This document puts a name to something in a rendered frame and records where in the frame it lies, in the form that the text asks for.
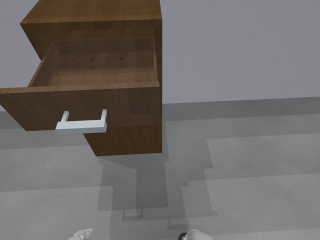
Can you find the drawer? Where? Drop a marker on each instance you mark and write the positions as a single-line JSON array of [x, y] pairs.
[[86, 76]]

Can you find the left robot hand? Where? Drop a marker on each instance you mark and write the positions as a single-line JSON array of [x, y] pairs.
[[82, 234]]

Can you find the handle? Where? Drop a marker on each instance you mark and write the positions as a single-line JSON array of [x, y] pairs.
[[81, 127]]

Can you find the cabinet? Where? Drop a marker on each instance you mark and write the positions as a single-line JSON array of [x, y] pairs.
[[52, 20]]

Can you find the right robot shin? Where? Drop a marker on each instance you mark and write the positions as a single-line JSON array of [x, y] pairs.
[[193, 230]]

